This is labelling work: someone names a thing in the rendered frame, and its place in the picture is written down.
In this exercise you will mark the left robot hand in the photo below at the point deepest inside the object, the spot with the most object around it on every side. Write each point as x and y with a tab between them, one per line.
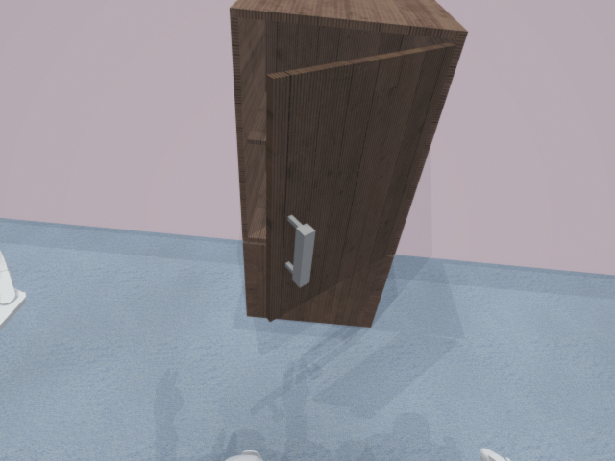
11	299

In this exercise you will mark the handle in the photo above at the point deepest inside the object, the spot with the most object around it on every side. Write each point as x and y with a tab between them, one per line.
303	252

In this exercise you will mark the cupboard door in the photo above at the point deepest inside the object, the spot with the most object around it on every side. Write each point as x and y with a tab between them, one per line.
343	144

